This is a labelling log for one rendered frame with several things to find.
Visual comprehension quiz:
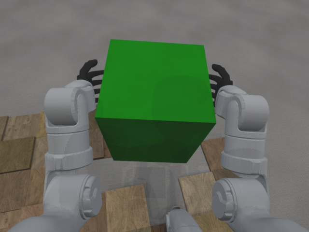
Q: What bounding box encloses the right robot upper arm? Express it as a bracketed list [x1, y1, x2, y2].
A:
[211, 178, 309, 232]

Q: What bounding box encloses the robot right shin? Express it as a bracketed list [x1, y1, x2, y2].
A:
[171, 206, 180, 211]

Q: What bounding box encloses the right robot forearm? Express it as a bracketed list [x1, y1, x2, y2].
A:
[215, 85, 270, 204]

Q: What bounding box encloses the carton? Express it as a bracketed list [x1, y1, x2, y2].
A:
[95, 39, 216, 163]

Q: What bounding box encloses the right robot thigh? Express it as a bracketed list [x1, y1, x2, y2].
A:
[166, 209, 202, 232]

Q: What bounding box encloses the robot left hand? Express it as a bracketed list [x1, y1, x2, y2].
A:
[77, 59, 104, 103]

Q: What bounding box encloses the left robot forearm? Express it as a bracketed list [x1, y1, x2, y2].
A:
[43, 80, 96, 210]

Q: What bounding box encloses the left robot upper arm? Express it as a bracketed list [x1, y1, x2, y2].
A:
[7, 174, 102, 232]

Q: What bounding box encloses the robot right hand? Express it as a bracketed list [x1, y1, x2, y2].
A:
[209, 64, 233, 107]

